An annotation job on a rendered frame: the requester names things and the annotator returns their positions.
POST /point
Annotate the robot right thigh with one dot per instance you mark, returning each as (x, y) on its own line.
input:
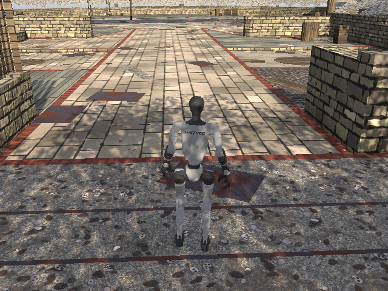
(207, 186)

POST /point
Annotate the left robot hand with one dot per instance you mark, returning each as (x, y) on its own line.
(169, 169)

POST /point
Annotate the robot right upper arm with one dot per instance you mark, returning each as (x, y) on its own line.
(217, 140)

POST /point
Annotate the humanoid robot torso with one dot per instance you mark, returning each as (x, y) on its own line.
(194, 140)

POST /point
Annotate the left robot forearm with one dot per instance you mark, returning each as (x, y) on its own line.
(167, 158)

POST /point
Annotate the robot left upper arm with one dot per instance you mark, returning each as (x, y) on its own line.
(176, 127)

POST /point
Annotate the right robot hand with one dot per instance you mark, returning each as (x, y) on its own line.
(227, 180)

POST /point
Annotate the right robot forearm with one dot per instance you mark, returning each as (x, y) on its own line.
(224, 164)

